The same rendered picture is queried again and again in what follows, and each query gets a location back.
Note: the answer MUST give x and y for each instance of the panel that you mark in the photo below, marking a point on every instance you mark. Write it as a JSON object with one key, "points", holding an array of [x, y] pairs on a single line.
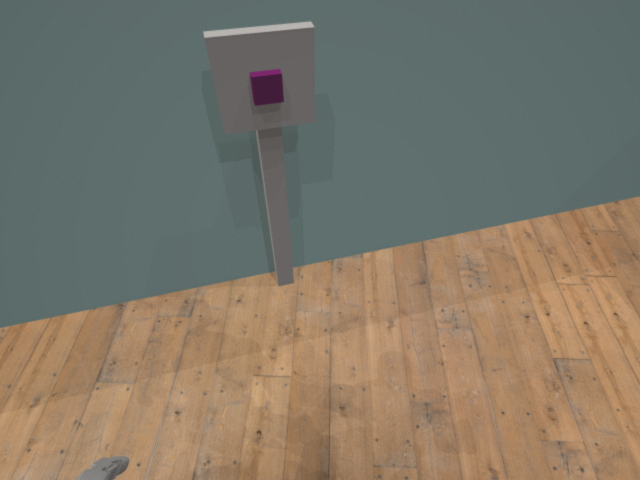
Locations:
{"points": [[233, 54]]}

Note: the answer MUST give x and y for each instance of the robot left hand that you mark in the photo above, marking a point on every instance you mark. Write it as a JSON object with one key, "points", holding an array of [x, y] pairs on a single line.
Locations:
{"points": [[105, 469]]}

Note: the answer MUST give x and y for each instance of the button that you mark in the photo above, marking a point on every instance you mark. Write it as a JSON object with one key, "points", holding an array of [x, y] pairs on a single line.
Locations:
{"points": [[267, 87]]}

